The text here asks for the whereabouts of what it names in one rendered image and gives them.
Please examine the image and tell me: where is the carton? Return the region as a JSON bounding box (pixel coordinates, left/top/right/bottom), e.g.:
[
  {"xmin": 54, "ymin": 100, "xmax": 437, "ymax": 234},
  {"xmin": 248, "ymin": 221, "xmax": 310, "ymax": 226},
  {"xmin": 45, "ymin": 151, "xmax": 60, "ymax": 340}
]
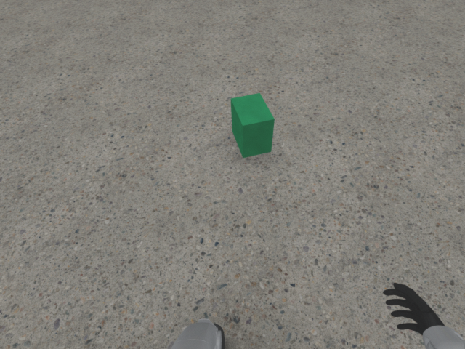
[{"xmin": 231, "ymin": 93, "xmax": 275, "ymax": 158}]

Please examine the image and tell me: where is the right robot hand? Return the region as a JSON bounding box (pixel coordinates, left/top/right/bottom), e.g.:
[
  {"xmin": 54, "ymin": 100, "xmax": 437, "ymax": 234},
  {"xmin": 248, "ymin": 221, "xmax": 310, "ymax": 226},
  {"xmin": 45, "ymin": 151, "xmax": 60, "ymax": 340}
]
[{"xmin": 383, "ymin": 283, "xmax": 444, "ymax": 335}]

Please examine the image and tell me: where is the left robot thigh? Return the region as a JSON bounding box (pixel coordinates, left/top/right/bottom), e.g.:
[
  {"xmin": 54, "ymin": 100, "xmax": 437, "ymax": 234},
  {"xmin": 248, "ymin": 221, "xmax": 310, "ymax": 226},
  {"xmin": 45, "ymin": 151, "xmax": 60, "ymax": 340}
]
[{"xmin": 171, "ymin": 322, "xmax": 222, "ymax": 349}]

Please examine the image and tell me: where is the right robot forearm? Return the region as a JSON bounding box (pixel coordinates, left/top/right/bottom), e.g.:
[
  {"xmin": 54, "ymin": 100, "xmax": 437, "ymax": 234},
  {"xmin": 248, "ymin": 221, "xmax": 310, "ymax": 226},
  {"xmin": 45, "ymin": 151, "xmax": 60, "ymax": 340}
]
[{"xmin": 423, "ymin": 326, "xmax": 465, "ymax": 349}]

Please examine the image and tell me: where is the robot left shin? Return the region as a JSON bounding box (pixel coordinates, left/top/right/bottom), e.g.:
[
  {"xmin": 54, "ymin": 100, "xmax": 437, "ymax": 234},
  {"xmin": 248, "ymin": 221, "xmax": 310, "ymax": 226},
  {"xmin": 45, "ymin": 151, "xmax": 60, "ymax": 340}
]
[{"xmin": 198, "ymin": 318, "xmax": 214, "ymax": 326}]

